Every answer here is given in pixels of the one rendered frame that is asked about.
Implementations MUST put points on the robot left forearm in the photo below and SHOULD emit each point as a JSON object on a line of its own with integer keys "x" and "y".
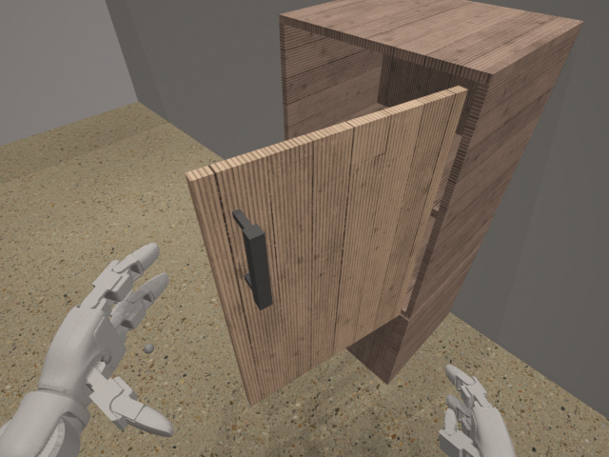
{"x": 48, "y": 423}

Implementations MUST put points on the robot left hand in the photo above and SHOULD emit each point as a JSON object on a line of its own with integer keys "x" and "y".
{"x": 73, "y": 362}

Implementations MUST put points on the handle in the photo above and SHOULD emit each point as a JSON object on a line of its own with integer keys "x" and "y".
{"x": 258, "y": 277}

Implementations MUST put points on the cupboard door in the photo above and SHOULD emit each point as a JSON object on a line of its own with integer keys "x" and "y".
{"x": 344, "y": 210}

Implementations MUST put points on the robot right hand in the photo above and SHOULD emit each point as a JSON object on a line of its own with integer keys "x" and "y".
{"x": 484, "y": 431}

